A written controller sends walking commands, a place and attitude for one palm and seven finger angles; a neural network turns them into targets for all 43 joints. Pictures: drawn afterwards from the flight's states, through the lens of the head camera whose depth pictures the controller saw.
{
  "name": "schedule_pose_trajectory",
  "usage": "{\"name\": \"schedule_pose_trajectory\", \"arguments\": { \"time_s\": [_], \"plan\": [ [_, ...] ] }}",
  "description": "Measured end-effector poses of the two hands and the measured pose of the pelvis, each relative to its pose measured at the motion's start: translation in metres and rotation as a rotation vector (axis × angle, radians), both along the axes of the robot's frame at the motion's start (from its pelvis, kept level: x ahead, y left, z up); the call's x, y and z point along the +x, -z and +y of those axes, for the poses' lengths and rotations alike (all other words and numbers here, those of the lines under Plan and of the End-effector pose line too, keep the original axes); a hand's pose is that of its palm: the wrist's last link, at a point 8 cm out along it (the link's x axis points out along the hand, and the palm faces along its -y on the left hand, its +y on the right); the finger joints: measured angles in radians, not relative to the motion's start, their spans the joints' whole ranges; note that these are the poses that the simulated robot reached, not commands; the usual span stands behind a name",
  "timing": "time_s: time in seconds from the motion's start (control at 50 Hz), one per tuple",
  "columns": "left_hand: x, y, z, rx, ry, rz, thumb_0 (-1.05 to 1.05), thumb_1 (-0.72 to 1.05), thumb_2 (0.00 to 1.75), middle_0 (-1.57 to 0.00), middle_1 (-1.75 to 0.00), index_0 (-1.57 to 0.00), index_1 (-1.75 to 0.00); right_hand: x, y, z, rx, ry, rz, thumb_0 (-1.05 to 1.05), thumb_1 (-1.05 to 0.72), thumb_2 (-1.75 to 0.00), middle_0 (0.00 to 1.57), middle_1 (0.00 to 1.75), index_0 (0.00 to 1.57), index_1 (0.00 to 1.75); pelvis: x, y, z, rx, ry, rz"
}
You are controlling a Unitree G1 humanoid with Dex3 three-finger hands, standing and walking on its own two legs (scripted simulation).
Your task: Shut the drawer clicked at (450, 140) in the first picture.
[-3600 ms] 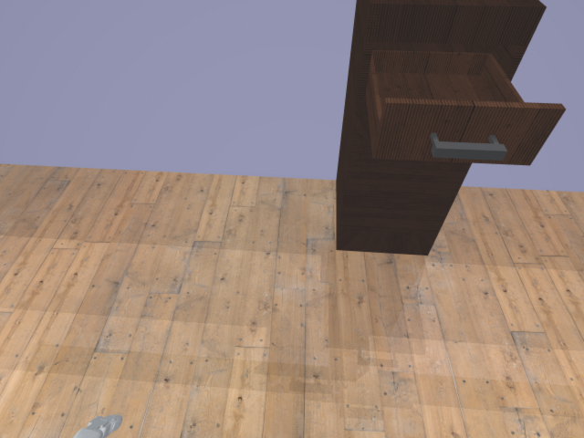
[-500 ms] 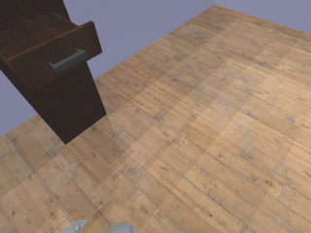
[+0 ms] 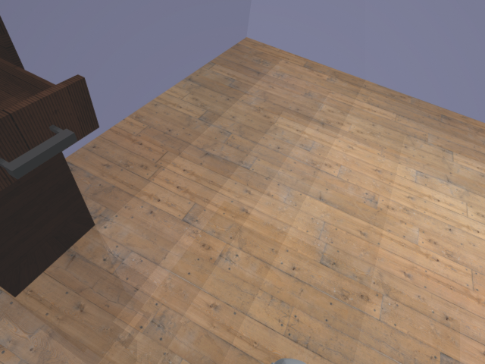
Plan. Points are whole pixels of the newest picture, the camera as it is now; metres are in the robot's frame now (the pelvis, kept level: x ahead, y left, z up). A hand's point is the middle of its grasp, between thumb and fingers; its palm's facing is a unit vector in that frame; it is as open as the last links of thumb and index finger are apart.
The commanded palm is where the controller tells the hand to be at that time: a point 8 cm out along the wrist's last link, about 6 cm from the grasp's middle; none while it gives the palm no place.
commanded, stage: walk to a spot facing it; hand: left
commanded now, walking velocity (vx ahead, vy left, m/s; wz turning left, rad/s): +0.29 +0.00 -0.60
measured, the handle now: (36, 148) +0.46 +0.47 +0.02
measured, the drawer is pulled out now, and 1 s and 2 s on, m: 0.28 0.28 0.28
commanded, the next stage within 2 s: none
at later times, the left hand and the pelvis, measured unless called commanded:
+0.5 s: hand (208, 264) +0.37 +0.10 -0.20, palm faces -0.28 -0.95 -0.16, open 7.3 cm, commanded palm none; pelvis +0.21 -0.04 -0.04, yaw -17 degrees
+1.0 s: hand (196, 218) +0.49 +0.15 -0.19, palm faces -0.41 -0.88 -0.24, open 7.3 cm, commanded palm none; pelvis +0.45 -0.05 -0.03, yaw -36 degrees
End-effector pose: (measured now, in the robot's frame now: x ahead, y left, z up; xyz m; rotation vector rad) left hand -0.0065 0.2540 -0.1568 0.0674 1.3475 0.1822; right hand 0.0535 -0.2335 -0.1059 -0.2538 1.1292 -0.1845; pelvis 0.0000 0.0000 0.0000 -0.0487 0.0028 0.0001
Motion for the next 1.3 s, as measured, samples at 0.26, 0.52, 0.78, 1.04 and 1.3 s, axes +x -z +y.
{"name": "schedule_pose_trajectory", "arguments": {
  "time_s": [0.26, 0.52, 0.78, 1.04, 1.3],
  "plan": [
    [0.2, 0.006, -0.027, -0.031, 0.248, -0.074, 0.0, 0.92, 0.9, -0.19, -0.3, -0.2, -0.3, -0.1, 0.02, 0.05, 0.09, 0.347, 0.41, 0.01, -0.91, -0.9, 0.2, 0.3, 0.2, 0.3, 0.092, 0.012, 0.008, 0.011, 0.147, 0.009],
    [0.384, 0.01, -0.107, -0.006, 0.419, -0.214, 0.0, 0.91, 0.9, -0.19, -0.3, -0.2, -0.3, 0.023, 0.056, 0.011, 0.176, 0.506, 0.37, 0.02, -0.9, -0.9, 0.2, 0.3, 0.2, 0.3, 0.215, 0.032, -0.045, 0.035, 0.303, -0.022],
    [0.439, -0.029, -0.084, 0.112, 0.458, -0.046, 0.0, 0.91, 0.9, -0.2, -0.3, -0.2, -0.3, 0.318, 0.027, -0.086, 0.104, 0.389, -0.18, 0.01, -0.91, -0.9, 0.19, 0.29, 0.2, 0.3, 0.334, 0.007, -0.056, 0.079, 0.462, 0.02],
    [0.553, 0.007, -0.069, 0.105, 0.542, 0.135, 0.0, 0.91, 0.9, -0.2, -0.3, -0.2, -0.3, 0.438, 0.013, -0.088, 0.017, 0.463, -0.261, 0.01, -0.9, -0.9, 0.2, 0.3, 0.2, 0.3, 0.462, 0.023, -0.054, 0.041, 0.662, -0.025],
    [0.742, -0.021, -0.19, 0.025, 0.86, -0.173, 0.0, 0.92, 0.9, -0.19, -0.3, -0.2, -0.3, 0.286, 0.025, -0.034, 0.053, 0.875, 0.084, 0.01, -0.91, -0.9, 0.2, 0.3, 0.2, 0.3, 0.495, 0.006, -0.063, 0.028, 0.812, -0.026]
  ]
}}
